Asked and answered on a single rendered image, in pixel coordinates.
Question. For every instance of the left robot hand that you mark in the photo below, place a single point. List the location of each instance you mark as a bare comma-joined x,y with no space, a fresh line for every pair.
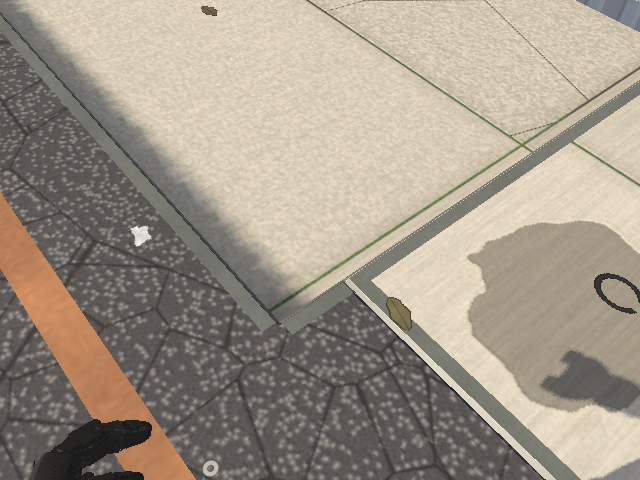
88,444

